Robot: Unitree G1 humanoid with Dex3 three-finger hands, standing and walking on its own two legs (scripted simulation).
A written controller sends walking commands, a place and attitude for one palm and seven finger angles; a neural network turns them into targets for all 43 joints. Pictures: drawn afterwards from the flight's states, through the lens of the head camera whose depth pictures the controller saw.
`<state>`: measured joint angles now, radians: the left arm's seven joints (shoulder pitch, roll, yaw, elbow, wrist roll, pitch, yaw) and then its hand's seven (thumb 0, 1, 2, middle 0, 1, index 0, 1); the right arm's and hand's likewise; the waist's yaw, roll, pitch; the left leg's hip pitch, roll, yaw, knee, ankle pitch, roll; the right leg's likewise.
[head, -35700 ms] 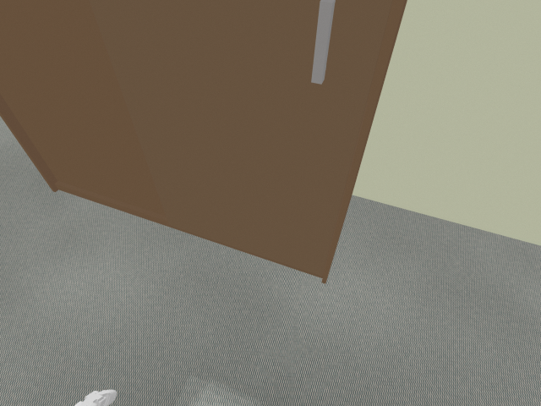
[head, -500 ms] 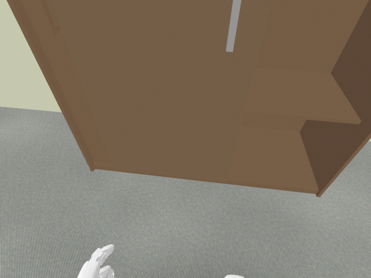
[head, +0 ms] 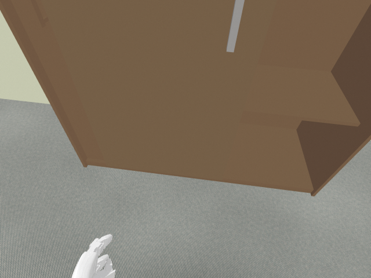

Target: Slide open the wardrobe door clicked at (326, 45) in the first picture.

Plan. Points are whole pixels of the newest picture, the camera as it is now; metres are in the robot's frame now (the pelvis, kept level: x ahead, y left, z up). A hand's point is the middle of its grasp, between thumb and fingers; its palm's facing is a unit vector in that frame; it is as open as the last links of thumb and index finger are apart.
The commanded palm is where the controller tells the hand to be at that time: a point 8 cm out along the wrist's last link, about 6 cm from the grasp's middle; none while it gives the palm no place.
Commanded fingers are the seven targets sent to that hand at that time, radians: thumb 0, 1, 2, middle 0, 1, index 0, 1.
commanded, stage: stop stepping back and stand still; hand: right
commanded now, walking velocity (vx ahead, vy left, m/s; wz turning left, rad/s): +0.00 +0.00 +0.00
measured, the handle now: (234, 22) +0.77 -0.10 +0.21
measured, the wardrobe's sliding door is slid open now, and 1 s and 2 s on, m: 0.56 0.56 0.56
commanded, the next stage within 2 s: let the arm hang, fingers relaxed in 0.28 s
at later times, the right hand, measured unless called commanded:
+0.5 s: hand (332, 239) +0.21 -0.28 +0.01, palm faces +0.16 +0.87 -0.47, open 7.4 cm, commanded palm none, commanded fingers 0.00 -0.90 -0.90 0.20 0.30 0.20 0.30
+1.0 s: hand out of the picture -0.05 -0.25 -0.16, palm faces +0.01 +0.97 -0.25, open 7.3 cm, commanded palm none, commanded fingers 0.00 -0.90 -0.90 0.20 0.30 0.20 0.30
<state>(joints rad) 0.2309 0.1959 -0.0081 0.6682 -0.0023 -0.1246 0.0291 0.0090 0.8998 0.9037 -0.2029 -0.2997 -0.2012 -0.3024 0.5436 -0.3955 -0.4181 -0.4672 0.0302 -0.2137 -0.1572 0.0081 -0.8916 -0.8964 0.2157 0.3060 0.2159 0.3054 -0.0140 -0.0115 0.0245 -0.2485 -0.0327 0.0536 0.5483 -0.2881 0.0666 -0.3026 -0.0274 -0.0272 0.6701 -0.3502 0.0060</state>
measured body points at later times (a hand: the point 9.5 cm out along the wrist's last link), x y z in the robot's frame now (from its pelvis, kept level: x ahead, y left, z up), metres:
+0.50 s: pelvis +0.00 -0.02 +0.00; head +0.00 +0.00 +0.45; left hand +0.18 +0.23 -0.10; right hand +0.20 -0.33 +0.04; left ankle +0.01 +0.08 -0.73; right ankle +0.01 -0.13 -0.73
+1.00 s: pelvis -0.02 -0.04 +0.01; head +0.00 -0.03 +0.46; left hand -0.03 +0.20 -0.15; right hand -0.05 -0.30 -0.14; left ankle +0.00 +0.08 -0.73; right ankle +0.01 -0.13 -0.73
